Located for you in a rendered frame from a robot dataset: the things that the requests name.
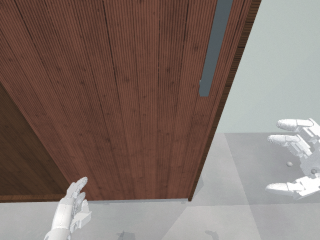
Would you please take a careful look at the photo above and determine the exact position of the handle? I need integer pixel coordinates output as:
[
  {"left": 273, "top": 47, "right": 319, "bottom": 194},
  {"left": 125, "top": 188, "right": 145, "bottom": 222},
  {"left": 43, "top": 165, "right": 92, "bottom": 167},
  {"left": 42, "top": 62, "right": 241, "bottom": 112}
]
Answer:
[{"left": 199, "top": 0, "right": 233, "bottom": 97}]

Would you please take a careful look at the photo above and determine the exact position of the right robot hand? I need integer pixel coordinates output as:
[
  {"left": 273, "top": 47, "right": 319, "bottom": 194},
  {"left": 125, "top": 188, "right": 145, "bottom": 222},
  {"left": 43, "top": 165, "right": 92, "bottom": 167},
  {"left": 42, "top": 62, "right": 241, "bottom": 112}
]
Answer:
[{"left": 265, "top": 118, "right": 320, "bottom": 200}]

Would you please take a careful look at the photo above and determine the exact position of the left robot hand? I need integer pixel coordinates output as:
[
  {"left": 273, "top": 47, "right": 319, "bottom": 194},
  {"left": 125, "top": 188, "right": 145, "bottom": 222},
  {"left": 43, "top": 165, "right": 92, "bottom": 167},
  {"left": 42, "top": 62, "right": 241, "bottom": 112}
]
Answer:
[{"left": 51, "top": 177, "right": 92, "bottom": 233}]

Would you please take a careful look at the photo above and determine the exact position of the robot left forearm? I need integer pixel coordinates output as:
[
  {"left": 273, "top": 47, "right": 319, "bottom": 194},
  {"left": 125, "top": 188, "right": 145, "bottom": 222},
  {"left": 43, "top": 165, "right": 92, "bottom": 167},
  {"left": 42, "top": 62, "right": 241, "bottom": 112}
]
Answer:
[{"left": 44, "top": 228, "right": 72, "bottom": 240}]

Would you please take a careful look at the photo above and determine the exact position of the wardrobe door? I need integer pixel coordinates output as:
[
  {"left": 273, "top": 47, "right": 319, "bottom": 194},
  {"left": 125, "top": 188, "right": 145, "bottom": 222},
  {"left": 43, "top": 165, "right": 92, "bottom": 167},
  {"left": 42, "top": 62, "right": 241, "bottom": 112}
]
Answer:
[
  {"left": 0, "top": 81, "right": 70, "bottom": 196},
  {"left": 0, "top": 0, "right": 252, "bottom": 201}
]

